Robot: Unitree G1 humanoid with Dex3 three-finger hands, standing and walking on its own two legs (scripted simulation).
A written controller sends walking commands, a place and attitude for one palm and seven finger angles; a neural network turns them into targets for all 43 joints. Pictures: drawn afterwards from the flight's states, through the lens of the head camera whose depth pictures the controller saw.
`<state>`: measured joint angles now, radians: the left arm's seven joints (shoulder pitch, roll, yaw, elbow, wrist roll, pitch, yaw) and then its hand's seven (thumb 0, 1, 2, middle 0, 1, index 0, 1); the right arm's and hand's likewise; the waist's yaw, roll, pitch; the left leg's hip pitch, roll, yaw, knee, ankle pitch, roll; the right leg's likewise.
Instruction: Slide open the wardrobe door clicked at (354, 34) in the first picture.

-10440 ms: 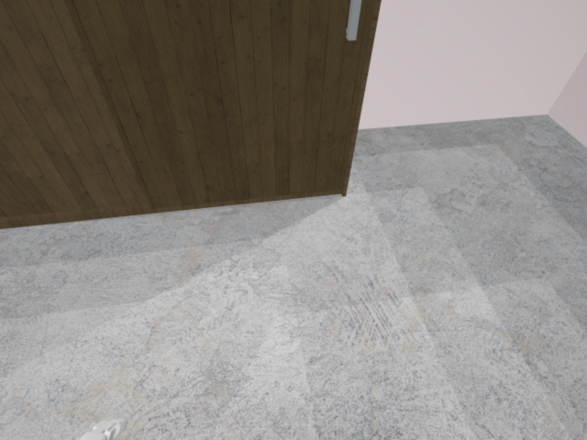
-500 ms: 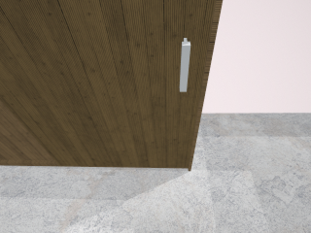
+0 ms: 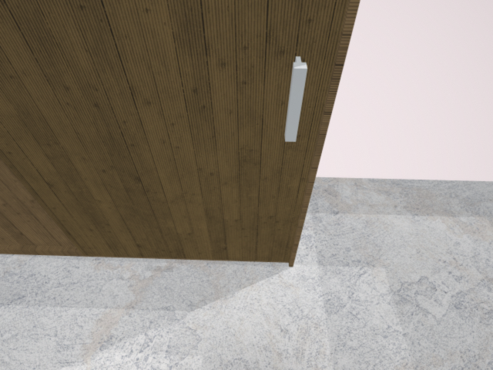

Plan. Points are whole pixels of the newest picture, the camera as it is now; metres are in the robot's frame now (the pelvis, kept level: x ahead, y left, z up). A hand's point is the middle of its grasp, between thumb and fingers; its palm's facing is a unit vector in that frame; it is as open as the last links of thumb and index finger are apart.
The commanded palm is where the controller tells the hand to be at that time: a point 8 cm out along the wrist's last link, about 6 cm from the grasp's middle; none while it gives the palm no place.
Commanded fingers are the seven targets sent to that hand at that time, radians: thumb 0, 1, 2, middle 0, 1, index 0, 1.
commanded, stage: look again from close up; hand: right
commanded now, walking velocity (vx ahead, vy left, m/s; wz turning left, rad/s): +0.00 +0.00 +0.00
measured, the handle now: (294, 100) +0.65 -0.07 +0.10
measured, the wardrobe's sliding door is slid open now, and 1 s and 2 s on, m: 0.00 0.00 0.00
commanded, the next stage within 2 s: shuffle to correct the standing spot in 1.26 s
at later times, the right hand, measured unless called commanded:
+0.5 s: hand out of the picture +0.01 -0.12 -0.18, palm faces +0.00 +0.99 -0.16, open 7.3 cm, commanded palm none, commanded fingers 0.00 -0.90 -0.90 0.20 0.30 0.20 0.30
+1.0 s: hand out of the picture +0.04 -0.12 -0.17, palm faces +0.01 +0.98 -0.20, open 7.4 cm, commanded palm none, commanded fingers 0.00 -0.90 -0.90 0.20 0.30 0.20 0.30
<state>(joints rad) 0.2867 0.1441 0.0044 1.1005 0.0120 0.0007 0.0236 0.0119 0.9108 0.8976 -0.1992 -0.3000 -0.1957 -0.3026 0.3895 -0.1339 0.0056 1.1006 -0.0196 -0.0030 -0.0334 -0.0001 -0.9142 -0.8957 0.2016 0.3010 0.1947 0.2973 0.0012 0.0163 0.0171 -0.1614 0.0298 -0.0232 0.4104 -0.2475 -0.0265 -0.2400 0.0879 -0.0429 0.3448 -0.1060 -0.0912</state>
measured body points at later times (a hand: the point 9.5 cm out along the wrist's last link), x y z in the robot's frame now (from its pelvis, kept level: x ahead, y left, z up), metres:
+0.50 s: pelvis +0.02 +0.04 +0.00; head +0.03 +0.03 +0.45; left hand +0.01 +0.25 -0.16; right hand +0.01 -0.17 -0.16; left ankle -0.02 +0.14 -0.74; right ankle +0.05 -0.06 -0.74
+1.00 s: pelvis +0.04 +0.05 +0.00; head +0.05 +0.05 +0.45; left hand +0.05 +0.27 -0.16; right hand +0.04 -0.18 -0.16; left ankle -0.02 +0.14 -0.74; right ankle +0.05 -0.06 -0.74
